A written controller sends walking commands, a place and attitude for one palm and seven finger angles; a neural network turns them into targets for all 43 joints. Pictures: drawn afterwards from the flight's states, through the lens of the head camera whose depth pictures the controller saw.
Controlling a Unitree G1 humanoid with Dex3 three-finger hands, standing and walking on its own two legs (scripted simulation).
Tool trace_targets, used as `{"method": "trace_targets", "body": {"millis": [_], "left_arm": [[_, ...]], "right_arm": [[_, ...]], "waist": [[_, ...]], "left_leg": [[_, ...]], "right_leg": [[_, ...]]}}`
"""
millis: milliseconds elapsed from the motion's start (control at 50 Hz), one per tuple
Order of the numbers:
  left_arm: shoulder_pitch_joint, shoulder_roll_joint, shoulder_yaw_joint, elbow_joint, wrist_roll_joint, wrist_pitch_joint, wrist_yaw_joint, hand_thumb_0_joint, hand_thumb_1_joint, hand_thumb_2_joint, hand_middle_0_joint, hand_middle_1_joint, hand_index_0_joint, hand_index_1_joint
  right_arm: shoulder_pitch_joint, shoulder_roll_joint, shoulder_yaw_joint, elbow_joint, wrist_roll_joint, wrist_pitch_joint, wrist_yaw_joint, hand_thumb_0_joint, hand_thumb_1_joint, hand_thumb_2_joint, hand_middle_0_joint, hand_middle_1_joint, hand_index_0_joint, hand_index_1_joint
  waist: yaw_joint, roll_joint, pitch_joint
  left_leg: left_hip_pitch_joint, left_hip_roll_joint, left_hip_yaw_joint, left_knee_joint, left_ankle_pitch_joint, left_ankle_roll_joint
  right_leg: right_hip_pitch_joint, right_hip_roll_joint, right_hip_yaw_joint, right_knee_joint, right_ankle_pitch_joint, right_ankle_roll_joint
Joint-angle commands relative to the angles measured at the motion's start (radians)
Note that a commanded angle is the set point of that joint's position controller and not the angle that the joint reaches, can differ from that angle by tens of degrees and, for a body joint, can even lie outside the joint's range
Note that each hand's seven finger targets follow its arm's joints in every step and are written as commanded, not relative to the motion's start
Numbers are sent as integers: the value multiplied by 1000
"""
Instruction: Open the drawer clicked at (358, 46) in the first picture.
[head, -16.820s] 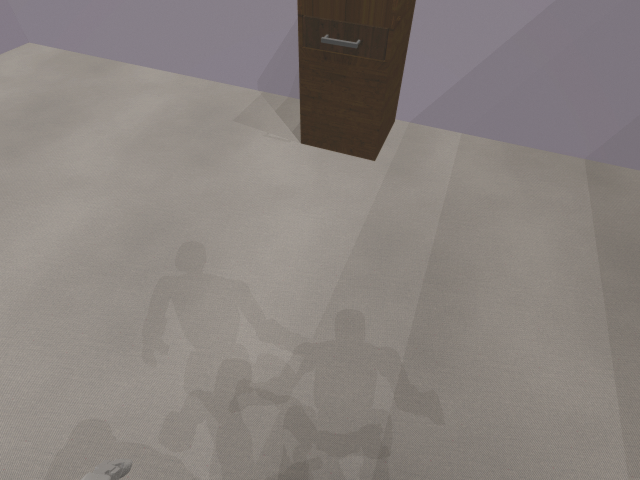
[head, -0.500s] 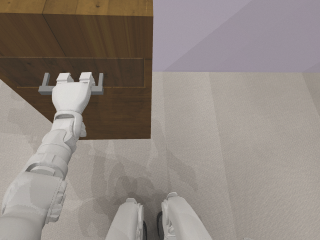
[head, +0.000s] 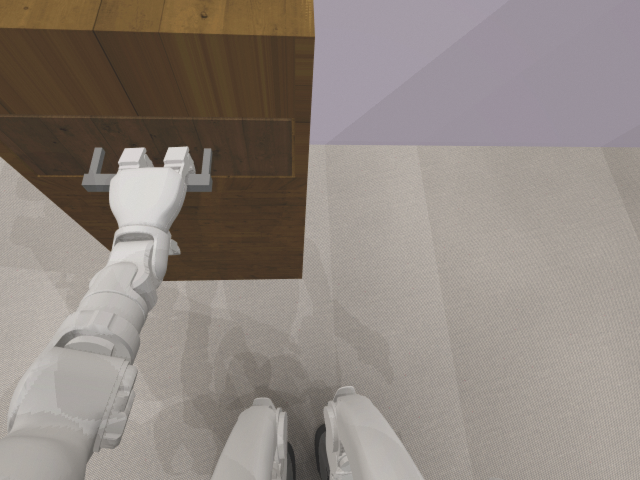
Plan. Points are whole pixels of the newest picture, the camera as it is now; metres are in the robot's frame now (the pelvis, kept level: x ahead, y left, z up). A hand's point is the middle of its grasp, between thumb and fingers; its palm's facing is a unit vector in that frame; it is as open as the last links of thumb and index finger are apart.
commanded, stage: close the thumb around the handle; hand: left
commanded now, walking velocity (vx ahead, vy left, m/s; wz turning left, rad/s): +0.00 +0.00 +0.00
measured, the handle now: (151, 169) +0.53 +0.21 -0.03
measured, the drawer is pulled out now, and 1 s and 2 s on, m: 0.00 0.02 0.09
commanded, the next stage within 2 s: pull the drawer open in 0.44 s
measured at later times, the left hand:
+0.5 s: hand (163, 211) +0.48 +0.20 -0.06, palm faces -0.05 -0.03 -1.00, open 5.2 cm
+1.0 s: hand (161, 224) +0.46 +0.20 -0.06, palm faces -0.05 -0.06 -1.00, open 5.2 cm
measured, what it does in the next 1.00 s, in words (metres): stands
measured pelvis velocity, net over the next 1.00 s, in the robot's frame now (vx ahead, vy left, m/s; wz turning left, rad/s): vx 0.02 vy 0.00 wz -0.01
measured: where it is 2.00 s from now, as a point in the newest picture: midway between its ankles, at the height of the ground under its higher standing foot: outside the picture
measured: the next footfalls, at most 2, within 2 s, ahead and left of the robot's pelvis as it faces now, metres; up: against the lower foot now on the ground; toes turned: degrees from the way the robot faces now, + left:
none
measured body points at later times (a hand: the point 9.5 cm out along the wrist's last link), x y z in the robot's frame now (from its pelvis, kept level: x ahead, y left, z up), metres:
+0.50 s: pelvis +0.00 +0.00 +0.00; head +0.16 +0.02 +0.42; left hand +0.47 +0.20 +0.00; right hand +0.04 -0.26 -0.13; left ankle +0.01 +0.06 -0.60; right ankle +0.04 -0.07 -0.60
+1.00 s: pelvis +0.02 +0.00 +0.01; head +0.17 +0.01 +0.44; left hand +0.45 +0.20 +0.00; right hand +0.08 -0.26 -0.13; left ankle +0.01 +0.06 -0.60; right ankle +0.04 -0.07 -0.60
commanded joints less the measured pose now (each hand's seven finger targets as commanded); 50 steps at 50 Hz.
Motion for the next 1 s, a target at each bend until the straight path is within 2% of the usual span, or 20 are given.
{"method": "trace_targets", "body": {"millis": [0,20,40,60,100,160,220,320,360,400,480,500,520,540,620,700,720,760,840,980], "left_arm": [[-290,228,80,-115,-9,12,21,0,284,636,-356,-1284,-356,-1284],[-305,189,47,-117,-13,13,20,0,340,660,-360,-1290,-360,-1290],[-306,183,45,-109,-10,15,21,0,396,684,-364,-1296,-364,-1296],[-329,170,36,-122,-13,10,19,0,452,708,-368,-1302,-368,-1302],[-318,198,57,-128,-8,11,24,0,564,756,-376,-1314,-376,-1314],[-330,142,27,-118,-15,17,24,0,732,828,-388,-1332,-388,-1332],[-314,164,38,-102,-12,24,23,0,900,900,-400,-1350,-400,-1350],[-337,156,27,-105,-11,28,18,0,900,900,-400,-1350,-400,-1350],[-339,182,46,-101,-15,29,13,0,900,900,-400,-1350,-400,-1350],[-315,150,24,-103,-15,26,9,0,900,900,-400,-1350,-400,-1350],[-312,160,32,-106,-16,20,8,0,900,900,-400,-1350,-400,-1350],[-321,134,10,-109,-19,20,5,0,900,900,-400,-1350,-400,-1350],[-327,163,31,-115,-15,16,6,0,900,900,-400,-1350,-400,-1350],[-292,127,11,-106,-20,18,2,0,900,900,-400,-1350,-400,-1350],[-212,145,40,-127,-25,11,-3,0,900,900,-400,-1350,-400,-1350],[-136,101,21,-178,-28,-3,-5,0,900,900,-400,-1350,-400,-1350],[-96,115,45,-173,-28,-5,-1,0,900,900,-400,-1350,-400,-1350],[-79,100,37,-182,-30,-9,-1,0,900,900,-400,-1350,-400,-1350],[-34,107,45,-198,-17,-18,16,0,900,900,-400,-1350,-400,-1350],[12,102,61,-227,-5,-11,48,0,900,900,-400,-1350,-400,-1350]], "right_arm": [[156,-173,-54,-51,-3,-5,-17,0,-900,-900,200,300,200,300],[152,-168,-55,-55,-3,-6,-16,0,-900,-900,200,300,200,300],[155,-169,-58,-52,-1,-6,-16,0,-900,-900,200,300,200,300],[156,-167,-59,-49,-3,-9,-14,0,-900,-900,200,300,200,300],[157,-174,-58,-53,-2,-5,-13,0,-900,-900,200,300,200,300],[161,-170,-64,-48,-3,-3,-10,0,-900,-900,200,300,200,300],[162,-174,-61,-50,-2,2,-13,0,-900,-900,200,300,200,300],[167,-173,-60,-49,-3,1,-13,0,-900,-900,200,300,200,300],[164,-176,-57,-46,-3,2,-13,0,-900,-900,200,300,200,300],[163,-172,-59,-55,-1,4,-12,0,-900,-900,200,300,200,300],[164,-172,-59,-52,-2,3,-13,0,-900,-900,200,300,200,300],[163,-171,-58,-53,-1,3,-12,0,-900,-900,200,300,200,300],[167,-174,-59,-50,-1,4,-13,0,-900,-900,200,300,200,300],[164,-170,-61,-56,-1,4,-12,0,-900,-900,200,300,200,300],[156,-170,-60,-65,1,9,-11,0,-900,-900,200,300,200,300],[146,-160,-63,-75,4,17,-6,0,-900,-900,200,300,200,300],[147,-162,-66,-75,4,19,-5,0,-900,-900,200,300,200,300],[141,-159,-67,-76,3,20,-5,0,-900,-900,200,300,200,300],[135,-155,-69,-76,2,23,-6,0,-900,-900,200,300,200,300],[123,-152,-77,-77,-5,31,-2,0,-900,-900,200,300,200,300]], "waist": [[-3,5,-473],[-15,21,-470],[-20,4,-456],[-24,30,-469],[-7,50,-484],[-26,37,-480],[-22,10,-472],[-27,21,-475],[-23,25,-462],[-18,34,-472],[-17,32,-463],[-26,38,-462],[-22,22,-458],[-18,18,-464],[12,6,-477],[33,33,-493],[44,2,-494],[35,-23,-475],[46,-46,-454],[61,-39,-464]], "left_leg": [[267,46,-83,-139,353,-35],[264,44,-79,-140,348,-34],[271,47,-87,-143,344,-35],[286,47,-90,-142,355,-37],[313,51,-99,-147,373,-43],[351,55,-111,-147,394,-46],[332,55,-111,-147,383,-45],[329,55,-107,-148,378,-42],[327,55,-108,-153,372,-45],[345,54,-110,-158,379,-46],[342,57,-111,-156,379,-46],[341,57,-111,-155,376,-45],[341,58,-114,-156,375,-46],[338,55,-108,-157,369,-44],[337,54,-99,-165,385,-43],[378,55,-97,-179,432,-48],[373,55,-96,-177,444,-46],[360,55,-94,-176,452,-43],[322,48,-80,-176,436,-39],[357,44,-74,-174,487,-43]], "right_leg": [[366,-46,107,-149,297,40],[366,-47,108,-155,298,42],[351,-47,104,-157,288,42],[338,-48,101,-151,291,42],[326,-46,95,-141,290,38],[294,-46,84,-144,292,40],[305,-45,85,-145,286,41],[309,-45,86,-147,286,41],[306,-45,86,-147,275,38],[308,-45,85,-151,278,38],[302,-44,86,-150,278,38],[298,-44,85,-151,277,38],[300,-45,84,-150,273,38],[311,-44,87,-155,274,38],[353,-44,98,-156,306,37],[384,-45,103,-155,358,33],[398,-45,104,-154,374,34],[412,-45,113,-159,401,35],[449,-48,129,-165,425,35],[458,-50,133,-159,479,35]]}}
